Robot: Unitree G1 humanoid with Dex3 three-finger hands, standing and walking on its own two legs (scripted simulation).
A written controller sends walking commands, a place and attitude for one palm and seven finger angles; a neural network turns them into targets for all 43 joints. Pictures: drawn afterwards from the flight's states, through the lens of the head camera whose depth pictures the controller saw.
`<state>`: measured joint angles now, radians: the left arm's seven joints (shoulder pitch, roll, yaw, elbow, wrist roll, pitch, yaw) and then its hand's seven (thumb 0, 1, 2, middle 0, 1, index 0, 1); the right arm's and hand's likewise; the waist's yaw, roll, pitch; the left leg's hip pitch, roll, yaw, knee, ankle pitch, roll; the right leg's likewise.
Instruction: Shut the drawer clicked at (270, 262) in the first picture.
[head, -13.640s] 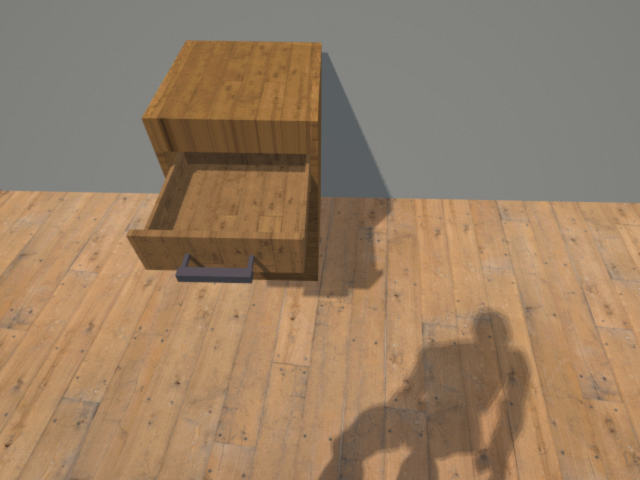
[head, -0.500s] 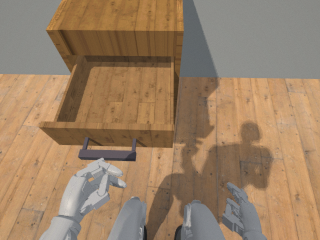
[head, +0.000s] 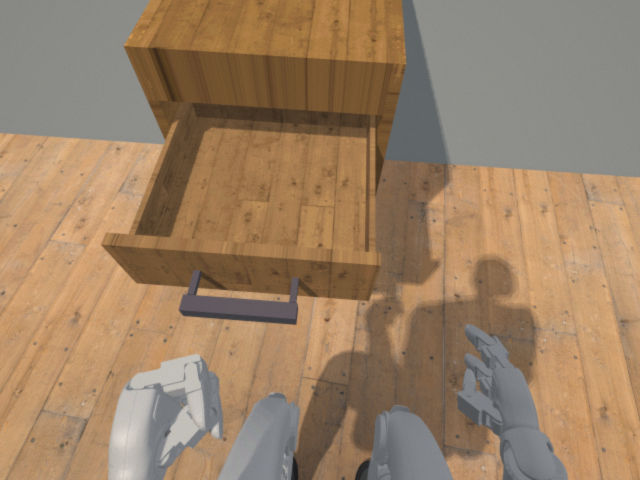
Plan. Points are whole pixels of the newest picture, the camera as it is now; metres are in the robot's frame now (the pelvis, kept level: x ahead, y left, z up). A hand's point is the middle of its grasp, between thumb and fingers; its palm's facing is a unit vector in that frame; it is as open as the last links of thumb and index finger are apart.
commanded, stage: raise the hand and make a fist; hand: left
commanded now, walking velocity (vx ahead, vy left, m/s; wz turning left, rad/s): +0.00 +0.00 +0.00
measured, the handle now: (242, 295) +0.36 +0.15 -0.08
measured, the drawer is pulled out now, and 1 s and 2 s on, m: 0.30 0.30 0.30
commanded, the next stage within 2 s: bring the fist close to the handle in 0.60 s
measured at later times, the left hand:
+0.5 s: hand (235, 428) +0.18 +0.11 +0.03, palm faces -0.05 -1.00 +0.04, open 3.2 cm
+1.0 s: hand (230, 407) +0.20 +0.12 +0.00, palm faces +0.06 -1.00 -0.02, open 3.3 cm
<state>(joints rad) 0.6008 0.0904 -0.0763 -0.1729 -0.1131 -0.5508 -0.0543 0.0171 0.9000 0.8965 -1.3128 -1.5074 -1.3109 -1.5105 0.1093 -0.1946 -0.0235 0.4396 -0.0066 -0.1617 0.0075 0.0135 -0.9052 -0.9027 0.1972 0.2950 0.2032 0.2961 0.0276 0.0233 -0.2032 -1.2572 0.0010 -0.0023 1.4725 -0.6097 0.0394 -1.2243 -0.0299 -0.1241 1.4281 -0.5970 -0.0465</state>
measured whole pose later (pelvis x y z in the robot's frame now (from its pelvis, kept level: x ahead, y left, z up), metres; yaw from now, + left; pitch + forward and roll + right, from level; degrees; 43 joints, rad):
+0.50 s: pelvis +0.01 +0.01 -0.01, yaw +0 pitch +24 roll -3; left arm 0.66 0.10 -0.17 -0.21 -0.05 -0.51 -0.08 0.01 0.90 0.90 -1.39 -1.60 -1.39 -1.60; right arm 0.15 -0.20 -0.01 0.42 0.00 -0.10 0.01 0.01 -0.90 -0.90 0.20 0.30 0.21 0.30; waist 0.02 0.02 -0.21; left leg -1.30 -0.01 0.01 1.50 -0.63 0.05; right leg -1.27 -0.04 -0.11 1.46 -0.61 -0.03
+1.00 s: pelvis +0.01 -0.01 -0.02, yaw +0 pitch +27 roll -3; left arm 0.56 0.12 -0.07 -0.09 -0.08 -0.58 -0.02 0.02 0.90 0.90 -1.39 -1.60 -1.39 -1.60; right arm 0.11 -0.19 -0.01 0.45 -0.02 -0.12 0.01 0.01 -0.90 -0.90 0.20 0.30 0.21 0.30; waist 0.02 0.01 -0.22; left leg -1.37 0.00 -0.02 1.56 -0.65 0.02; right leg -1.34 -0.03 -0.14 1.52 -0.65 -0.06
